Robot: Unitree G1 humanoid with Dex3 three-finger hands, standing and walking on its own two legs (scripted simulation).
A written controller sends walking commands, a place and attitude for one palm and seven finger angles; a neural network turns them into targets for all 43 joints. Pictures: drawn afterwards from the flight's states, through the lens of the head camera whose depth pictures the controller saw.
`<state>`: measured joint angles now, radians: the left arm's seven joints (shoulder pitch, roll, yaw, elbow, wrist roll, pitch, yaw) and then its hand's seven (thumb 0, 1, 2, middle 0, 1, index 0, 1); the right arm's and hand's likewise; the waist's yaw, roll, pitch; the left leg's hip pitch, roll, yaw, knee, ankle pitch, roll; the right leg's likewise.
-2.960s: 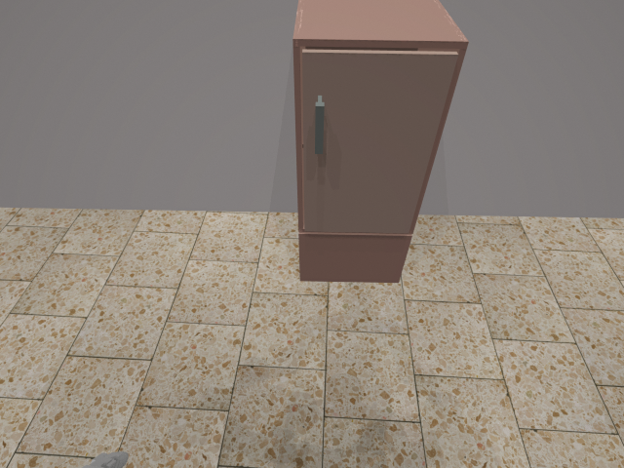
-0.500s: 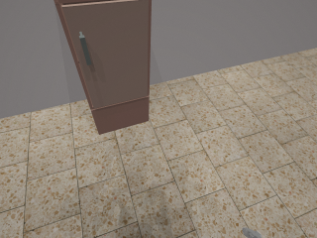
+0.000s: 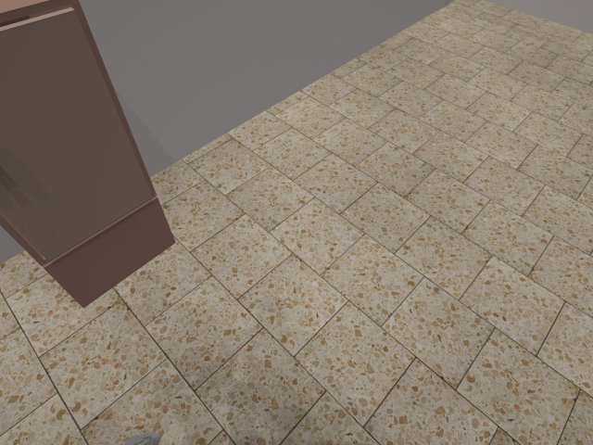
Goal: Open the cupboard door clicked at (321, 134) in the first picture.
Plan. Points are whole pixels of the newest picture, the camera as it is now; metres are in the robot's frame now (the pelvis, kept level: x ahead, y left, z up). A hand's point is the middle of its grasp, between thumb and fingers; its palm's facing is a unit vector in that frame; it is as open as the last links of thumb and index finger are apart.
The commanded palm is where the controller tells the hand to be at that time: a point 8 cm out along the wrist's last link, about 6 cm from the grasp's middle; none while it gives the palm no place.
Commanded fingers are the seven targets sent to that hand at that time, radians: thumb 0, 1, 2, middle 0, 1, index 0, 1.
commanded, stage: walk to a spot facing it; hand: left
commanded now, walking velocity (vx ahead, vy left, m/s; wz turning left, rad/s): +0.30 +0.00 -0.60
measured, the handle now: out of the picture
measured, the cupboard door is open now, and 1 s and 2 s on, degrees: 0 0 0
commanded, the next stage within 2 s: turn to face it in 0.98 s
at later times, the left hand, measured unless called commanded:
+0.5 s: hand out of the picture +0.13 +0.18 -0.19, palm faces -0.11 -0.98 -0.15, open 7.4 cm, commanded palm none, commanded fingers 0.00 0.90 0.90 -0.20 -0.30 -0.20 -0.30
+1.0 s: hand (238, 268) +0.46 +0.13 -0.16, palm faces -0.47 -0.87 -0.18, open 7.4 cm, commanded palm none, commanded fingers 0.00 0.90 0.90 -0.20 -0.30 -0.20 -0.30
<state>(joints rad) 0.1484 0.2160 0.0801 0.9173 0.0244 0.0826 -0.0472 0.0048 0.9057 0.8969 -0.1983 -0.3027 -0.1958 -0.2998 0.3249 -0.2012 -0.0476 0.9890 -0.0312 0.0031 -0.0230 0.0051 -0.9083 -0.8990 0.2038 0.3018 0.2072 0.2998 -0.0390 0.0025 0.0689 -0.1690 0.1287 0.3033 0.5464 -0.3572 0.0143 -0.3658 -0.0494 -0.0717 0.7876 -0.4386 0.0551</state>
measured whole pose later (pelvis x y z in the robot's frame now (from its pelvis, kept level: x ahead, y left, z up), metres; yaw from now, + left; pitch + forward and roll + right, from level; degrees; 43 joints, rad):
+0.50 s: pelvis +0.15 +0.00 -0.01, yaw -13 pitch +0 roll -3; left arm 0.43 0.18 0.05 1.04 0.03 -0.04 0.00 0.00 0.90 0.90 -0.20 -0.30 -0.20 -0.30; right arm 0.14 -0.20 -0.05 0.91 -0.03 -0.03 0.02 0.01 -0.91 -0.90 0.20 0.30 0.20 0.30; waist 0.06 -0.02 0.03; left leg -0.46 0.09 0.09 0.63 -0.22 -0.05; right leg -0.02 0.02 0.07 0.44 -0.42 0.02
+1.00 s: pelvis +0.27 +0.01 +0.00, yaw -30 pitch -1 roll -1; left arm 0.14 0.20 0.10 0.92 0.03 0.08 -0.03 0.00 0.91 0.90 -0.20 -0.30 -0.19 -0.30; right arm 0.33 -0.15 -0.05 1.02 -0.03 -0.02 -0.03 0.00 -0.92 -0.90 0.20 0.30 0.20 0.30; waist -0.03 -0.02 0.06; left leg -0.13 0.11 0.41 0.51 -0.35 0.05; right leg -0.51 -0.10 -0.08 0.94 -0.29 0.06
